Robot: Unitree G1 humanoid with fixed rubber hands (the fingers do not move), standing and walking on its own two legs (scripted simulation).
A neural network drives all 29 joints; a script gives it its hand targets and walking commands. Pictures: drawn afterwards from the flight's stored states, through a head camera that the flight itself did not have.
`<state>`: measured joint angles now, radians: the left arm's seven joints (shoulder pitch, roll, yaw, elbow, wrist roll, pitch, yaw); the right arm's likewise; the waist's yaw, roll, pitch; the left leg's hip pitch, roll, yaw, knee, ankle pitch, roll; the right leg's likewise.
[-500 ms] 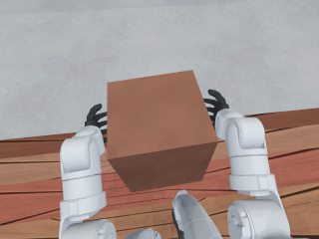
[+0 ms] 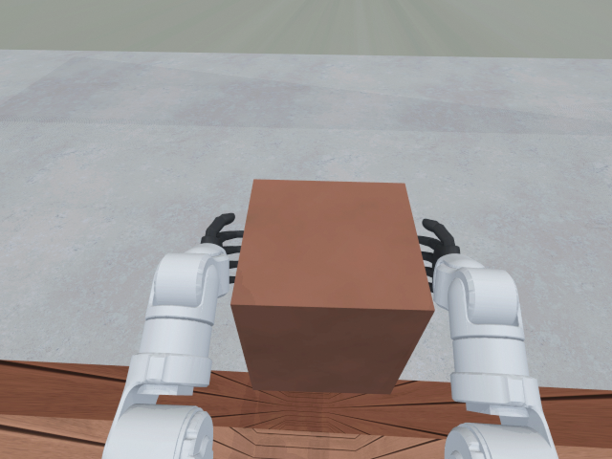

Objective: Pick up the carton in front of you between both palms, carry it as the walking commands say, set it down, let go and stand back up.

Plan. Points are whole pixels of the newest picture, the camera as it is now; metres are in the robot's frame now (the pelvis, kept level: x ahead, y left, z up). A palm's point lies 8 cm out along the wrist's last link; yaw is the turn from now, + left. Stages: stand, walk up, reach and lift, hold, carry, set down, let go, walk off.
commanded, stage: carry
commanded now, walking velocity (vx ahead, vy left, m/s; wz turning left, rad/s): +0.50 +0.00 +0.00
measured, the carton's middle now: (325, 291) +0.35 -0.02 +0.05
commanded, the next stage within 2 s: none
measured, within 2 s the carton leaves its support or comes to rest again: neither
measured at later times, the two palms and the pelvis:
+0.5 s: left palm (233, 224) +0.71 +0.18 -0.13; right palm (351, 211) +0.74 -0.12 -0.13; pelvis +0.39 +0.00 -0.23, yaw -2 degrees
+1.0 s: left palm (274, 193) +1.18 +0.11 -0.39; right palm (351, 196) +1.13 -0.19 -0.38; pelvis +0.82 +0.03 -0.44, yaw -3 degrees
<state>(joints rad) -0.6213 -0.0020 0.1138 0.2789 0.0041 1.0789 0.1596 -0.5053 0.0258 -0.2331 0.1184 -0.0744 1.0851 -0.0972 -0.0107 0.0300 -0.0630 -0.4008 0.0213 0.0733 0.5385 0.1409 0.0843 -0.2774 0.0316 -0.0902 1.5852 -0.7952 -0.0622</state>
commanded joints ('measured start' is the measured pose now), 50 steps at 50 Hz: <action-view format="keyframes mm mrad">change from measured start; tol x32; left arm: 1 -483 -1006 -427 -145 -245 -5 -212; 50 -536 -966 -562 -376 -265 -101 -232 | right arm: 1 -783 1035 740 -41 515 3 223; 50 -676 1192 807 -72 601 -104 242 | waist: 1 -88 6 -338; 15 -25 164 -346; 18 272 -259 -341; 36 -283 102 -351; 50 -104 61 -312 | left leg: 1 686 319 -499 91 20 174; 12 96 -8 -87 478 -389 30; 17 -46 37 22 1191 195 -81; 18 -259 -92 -7 1532 -511 -113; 19 -626 -148 -90 1503 -914 -109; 21 -705 -38 -200 1235 -640 -48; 31 -27 -91 94 86 336 -68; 35 519 -107 160 62 439 -3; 38 822 251 -484 127 437 203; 50 120 -54 -197 515 -343 58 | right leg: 1 -750 -40 225 163 236 19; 11 -332 14 -32 -786 1241 20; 16 126 65 -130 -1071 1211 -1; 19 668 -205 369 -890 1583 -175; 30 33 -1 212 -601 619 -55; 35 -211 -40 3 -21 1084 22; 37 -709 149 12 520 1 96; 50 -44 22 -7 -1056 1281 13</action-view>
